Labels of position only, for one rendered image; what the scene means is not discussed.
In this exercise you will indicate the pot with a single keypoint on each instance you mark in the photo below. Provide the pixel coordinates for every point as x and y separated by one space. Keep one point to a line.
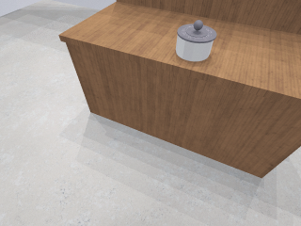
191 51

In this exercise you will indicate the table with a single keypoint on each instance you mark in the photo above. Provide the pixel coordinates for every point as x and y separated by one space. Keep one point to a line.
241 106

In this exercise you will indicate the lid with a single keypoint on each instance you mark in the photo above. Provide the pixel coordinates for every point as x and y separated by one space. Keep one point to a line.
189 33

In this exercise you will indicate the knob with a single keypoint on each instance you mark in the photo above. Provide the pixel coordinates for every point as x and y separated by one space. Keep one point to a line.
198 24

